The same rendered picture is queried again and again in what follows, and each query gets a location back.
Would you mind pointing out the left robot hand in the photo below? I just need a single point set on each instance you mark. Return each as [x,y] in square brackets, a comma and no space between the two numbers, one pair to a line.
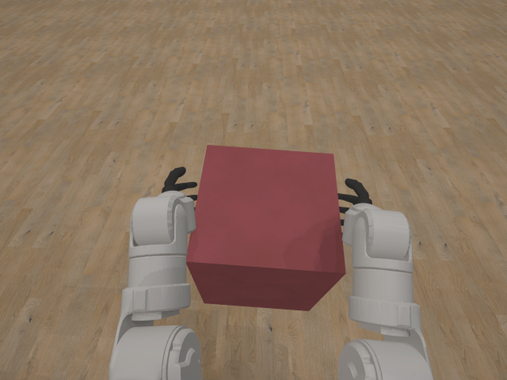
[172,178]

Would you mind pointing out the robot right forearm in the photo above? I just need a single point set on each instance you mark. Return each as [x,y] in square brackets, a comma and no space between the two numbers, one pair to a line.
[382,258]

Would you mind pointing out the robot left forearm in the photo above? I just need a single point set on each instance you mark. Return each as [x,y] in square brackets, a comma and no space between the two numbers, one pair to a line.
[158,244]

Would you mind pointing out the right robot hand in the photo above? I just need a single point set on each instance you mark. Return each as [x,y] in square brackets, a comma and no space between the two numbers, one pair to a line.
[359,190]

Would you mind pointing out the carton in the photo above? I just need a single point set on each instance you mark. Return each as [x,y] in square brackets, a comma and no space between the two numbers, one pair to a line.
[268,228]

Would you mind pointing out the robot left upper arm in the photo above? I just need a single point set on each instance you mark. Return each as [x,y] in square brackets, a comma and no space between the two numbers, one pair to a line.
[168,352]

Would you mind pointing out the robot right upper arm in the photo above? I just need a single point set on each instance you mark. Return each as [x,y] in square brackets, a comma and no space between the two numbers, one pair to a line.
[363,359]

